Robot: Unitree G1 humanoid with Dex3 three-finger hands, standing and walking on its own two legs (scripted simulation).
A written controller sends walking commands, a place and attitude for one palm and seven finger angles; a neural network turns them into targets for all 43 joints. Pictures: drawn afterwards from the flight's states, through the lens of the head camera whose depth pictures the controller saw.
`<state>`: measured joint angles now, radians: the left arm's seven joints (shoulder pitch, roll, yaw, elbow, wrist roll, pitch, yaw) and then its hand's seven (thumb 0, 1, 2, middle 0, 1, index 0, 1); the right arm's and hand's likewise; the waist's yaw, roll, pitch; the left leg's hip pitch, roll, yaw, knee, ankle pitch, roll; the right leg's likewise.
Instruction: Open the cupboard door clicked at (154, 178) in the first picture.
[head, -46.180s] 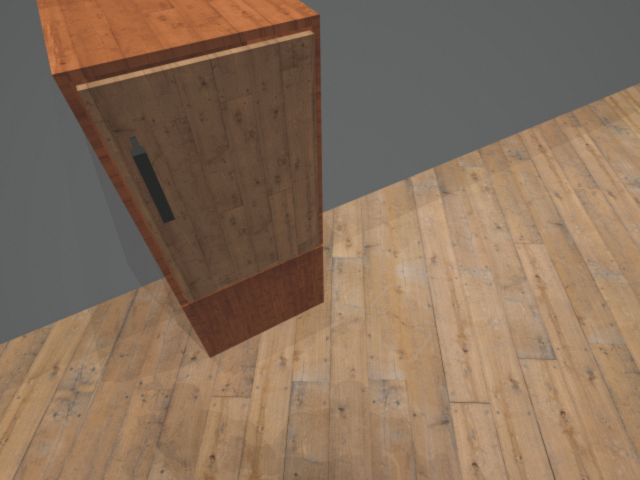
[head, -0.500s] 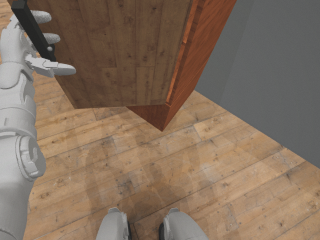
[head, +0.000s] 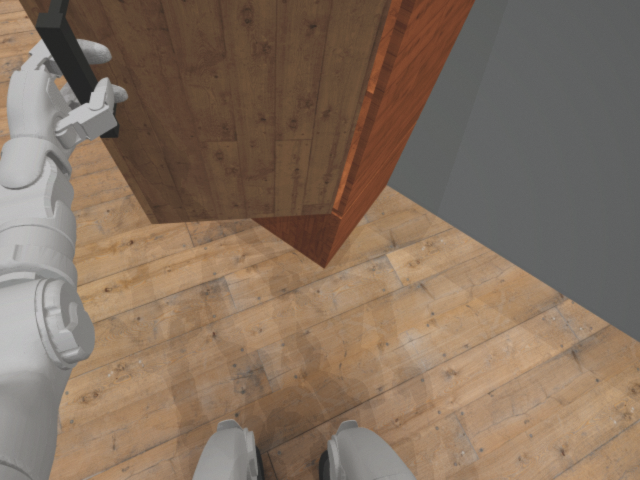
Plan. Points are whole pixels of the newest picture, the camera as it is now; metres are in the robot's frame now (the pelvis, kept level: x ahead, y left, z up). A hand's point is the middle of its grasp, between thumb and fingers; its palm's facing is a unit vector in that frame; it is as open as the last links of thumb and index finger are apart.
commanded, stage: close the thumb around the handle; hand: left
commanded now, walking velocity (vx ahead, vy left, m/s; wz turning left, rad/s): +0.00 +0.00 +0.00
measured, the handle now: (86, 71) +0.59 +0.22 +0.09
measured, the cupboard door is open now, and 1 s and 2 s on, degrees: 42 73 87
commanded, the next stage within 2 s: pull the door open along its arc in 0.06 s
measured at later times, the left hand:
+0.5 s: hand (107, 135) +0.50 +0.19 +0.09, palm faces +0.01 -1.00 +0.00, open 5.7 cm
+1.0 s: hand (186, 239) +0.37 +0.10 +0.09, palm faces +0.42 -0.91 +0.01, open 6.0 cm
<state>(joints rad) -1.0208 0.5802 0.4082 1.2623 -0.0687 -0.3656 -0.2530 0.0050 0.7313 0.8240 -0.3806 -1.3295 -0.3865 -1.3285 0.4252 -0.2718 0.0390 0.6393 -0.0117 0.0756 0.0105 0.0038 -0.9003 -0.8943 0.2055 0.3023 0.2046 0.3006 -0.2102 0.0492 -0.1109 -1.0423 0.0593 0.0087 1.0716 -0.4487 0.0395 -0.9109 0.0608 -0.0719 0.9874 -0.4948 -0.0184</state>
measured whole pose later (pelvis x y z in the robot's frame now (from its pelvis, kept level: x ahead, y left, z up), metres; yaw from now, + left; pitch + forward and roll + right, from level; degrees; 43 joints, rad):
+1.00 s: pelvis +0.00 -0.02 +0.02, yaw +3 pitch +13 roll -1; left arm -0.27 -0.03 0.03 0.48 0.03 -0.31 0.48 0.00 0.71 0.79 -0.36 -1.32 -0.33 -1.32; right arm 0.23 -0.19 0.00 0.58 -0.05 0.06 0.05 0.01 -0.90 -0.89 0.20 0.30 0.20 0.30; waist -0.03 0.04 -0.16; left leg -0.77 0.03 0.02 0.96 -0.42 0.01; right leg -0.66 0.03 -0.06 0.95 -0.51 -0.04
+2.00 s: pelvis +0.00 -0.04 +0.02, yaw +4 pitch +11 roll +1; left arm -0.03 -0.12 -0.20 0.26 0.08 -0.27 0.56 -0.01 -0.45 0.32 -0.28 -0.98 -0.27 -0.98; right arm 0.21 -0.19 -0.01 0.58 -0.06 0.04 0.02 0.01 -0.90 -0.89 0.20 0.30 0.20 0.30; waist -0.01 0.05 -0.14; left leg -0.72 0.01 0.00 0.94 -0.41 -0.01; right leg -0.63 0.02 -0.08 0.96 -0.53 -0.07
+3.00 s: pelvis -0.01 -0.02 +0.02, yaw +3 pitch +10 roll +0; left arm 0.25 0.09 -0.17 0.00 -0.08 -0.32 0.01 -0.01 -0.50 0.30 -0.20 -0.32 -0.19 -0.32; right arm 0.23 -0.21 0.02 0.46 0.01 0.00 0.01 0.01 -0.90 -0.89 0.20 0.30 0.20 0.30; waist -0.01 0.04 -0.11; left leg -0.71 0.01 0.02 0.96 -0.42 0.01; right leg -0.62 0.02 -0.06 0.98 -0.52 -0.04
